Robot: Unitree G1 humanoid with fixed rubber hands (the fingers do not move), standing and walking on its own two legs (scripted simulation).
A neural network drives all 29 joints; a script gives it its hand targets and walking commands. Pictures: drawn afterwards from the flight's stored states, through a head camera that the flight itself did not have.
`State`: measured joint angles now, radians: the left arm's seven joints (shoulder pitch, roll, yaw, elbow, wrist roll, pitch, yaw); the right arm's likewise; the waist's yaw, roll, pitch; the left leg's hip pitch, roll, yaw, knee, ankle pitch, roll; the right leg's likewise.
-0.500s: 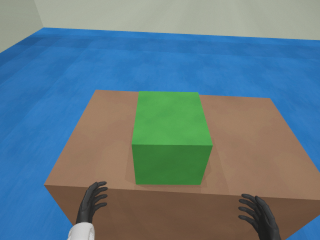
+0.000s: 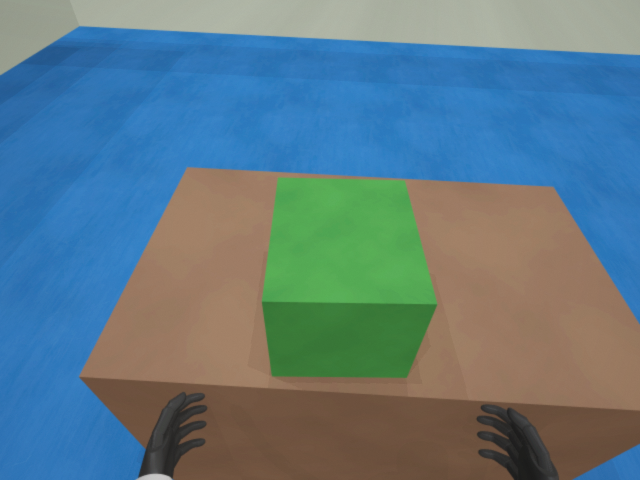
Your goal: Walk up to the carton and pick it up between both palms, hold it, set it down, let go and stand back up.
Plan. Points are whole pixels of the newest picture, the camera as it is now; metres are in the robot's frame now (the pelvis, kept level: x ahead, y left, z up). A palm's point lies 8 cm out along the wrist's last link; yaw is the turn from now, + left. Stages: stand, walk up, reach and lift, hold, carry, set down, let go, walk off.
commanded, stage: set down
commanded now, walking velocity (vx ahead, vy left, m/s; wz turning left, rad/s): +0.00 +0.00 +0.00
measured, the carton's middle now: (340, 275) +0.45 +0.00 -0.02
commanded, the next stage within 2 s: let go in 0.98 s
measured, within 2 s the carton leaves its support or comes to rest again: neither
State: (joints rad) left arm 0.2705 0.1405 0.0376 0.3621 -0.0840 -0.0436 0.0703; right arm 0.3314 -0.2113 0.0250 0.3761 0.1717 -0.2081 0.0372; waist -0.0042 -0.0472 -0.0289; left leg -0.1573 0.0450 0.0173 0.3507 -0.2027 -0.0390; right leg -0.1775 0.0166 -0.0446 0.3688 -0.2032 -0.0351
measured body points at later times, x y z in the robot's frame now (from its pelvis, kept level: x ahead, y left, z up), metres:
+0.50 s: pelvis -0.01 +0.01 +0.00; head +0.00 +0.03 +0.45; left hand +0.16 +0.22 -0.08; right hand +0.17 -0.22 -0.04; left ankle -0.01 +0.14 -0.75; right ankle -0.01 -0.10 -0.75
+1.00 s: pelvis +0.01 +0.01 +0.00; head +0.03 +0.02 +0.45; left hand +0.17 +0.23 -0.09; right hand +0.16 -0.22 -0.07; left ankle -0.01 +0.14 -0.75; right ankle -0.01 -0.10 -0.75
